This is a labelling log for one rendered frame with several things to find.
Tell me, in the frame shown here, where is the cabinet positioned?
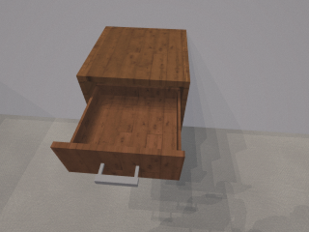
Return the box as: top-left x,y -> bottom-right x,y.
76,26 -> 190,130

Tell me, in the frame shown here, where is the drawer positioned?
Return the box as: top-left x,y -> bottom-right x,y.
50,83 -> 185,181

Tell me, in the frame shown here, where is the handle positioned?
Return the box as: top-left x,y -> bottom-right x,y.
94,163 -> 140,188

